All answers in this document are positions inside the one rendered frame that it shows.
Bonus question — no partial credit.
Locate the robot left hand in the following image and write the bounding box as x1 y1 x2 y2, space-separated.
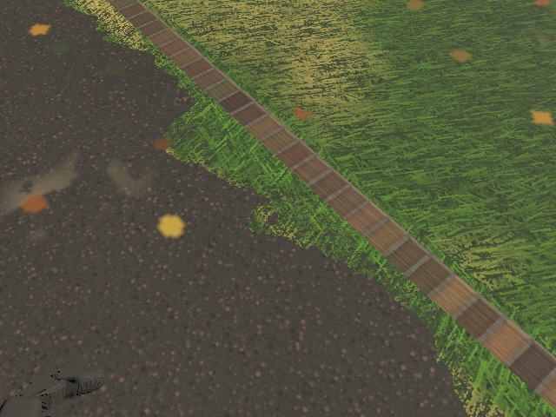
0 369 105 417

